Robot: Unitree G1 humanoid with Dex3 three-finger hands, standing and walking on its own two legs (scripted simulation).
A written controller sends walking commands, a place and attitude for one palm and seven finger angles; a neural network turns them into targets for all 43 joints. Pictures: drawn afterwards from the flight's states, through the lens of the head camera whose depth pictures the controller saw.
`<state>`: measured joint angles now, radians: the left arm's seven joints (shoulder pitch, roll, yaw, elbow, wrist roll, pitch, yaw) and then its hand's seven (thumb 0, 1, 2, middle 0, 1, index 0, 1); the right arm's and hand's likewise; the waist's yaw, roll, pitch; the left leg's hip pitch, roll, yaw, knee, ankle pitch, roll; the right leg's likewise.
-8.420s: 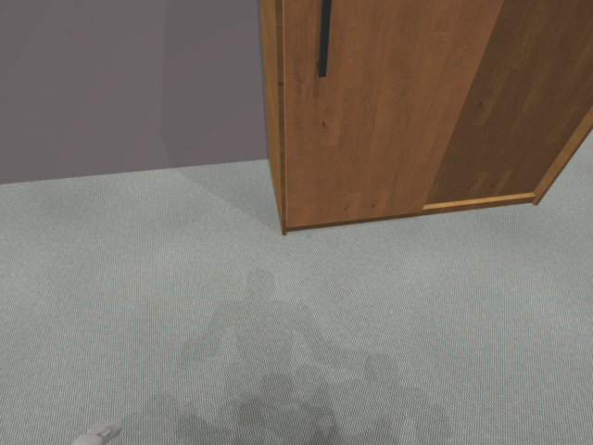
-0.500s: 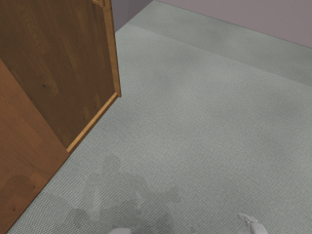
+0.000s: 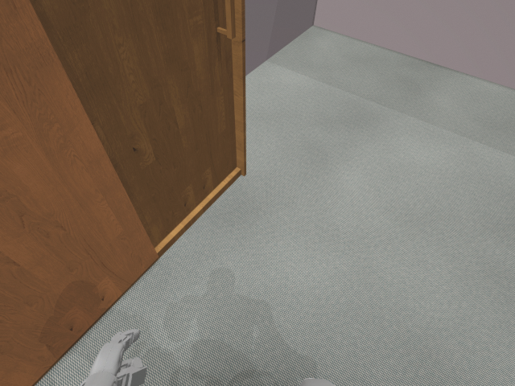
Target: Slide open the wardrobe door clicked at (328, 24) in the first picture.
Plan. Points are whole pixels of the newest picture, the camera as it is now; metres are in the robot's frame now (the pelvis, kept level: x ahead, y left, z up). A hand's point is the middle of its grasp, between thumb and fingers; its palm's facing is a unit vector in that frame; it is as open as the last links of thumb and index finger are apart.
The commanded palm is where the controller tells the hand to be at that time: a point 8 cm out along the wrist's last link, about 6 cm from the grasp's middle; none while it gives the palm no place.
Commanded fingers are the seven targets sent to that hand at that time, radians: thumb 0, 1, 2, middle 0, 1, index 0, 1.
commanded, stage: turn to face it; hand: left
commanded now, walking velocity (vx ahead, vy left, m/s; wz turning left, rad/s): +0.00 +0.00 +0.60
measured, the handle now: out of the picture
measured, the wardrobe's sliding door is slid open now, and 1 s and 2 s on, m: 0.00 0.00 0.00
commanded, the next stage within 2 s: take the last steps up to it in 1.40 s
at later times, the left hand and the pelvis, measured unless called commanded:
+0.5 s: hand out of the picture -0.04 +0.20 -0.17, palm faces +0.34 -0.90 -0.26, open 7.4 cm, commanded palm none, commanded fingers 0.00 0.90 0.90 -0.20 -0.30 -0.20 -0.30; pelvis -0.03 -0.01 -0.01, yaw +19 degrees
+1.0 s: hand out of the picture -0.08 +0.28 -0.16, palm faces +0.58 -0.78 -0.24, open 7.4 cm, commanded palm none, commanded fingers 0.00 0.90 0.90 -0.20 -0.30 -0.20 -0.30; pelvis -0.06 +0.03 +0.00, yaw +36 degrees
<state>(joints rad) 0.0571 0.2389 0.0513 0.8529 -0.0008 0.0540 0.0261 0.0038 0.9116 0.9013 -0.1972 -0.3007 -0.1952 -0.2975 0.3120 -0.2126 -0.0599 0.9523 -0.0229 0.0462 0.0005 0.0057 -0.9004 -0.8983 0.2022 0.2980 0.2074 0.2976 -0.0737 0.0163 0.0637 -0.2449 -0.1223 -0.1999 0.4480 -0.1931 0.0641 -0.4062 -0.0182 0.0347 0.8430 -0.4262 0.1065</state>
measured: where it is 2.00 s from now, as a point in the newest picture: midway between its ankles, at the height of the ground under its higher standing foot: outside the picture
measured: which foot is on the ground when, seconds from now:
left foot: down 0.00-0.10, up 0.12-0.54, down 0.56-1.00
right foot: up 0.00-0.08, down 0.10-0.56, up 0.58-1.00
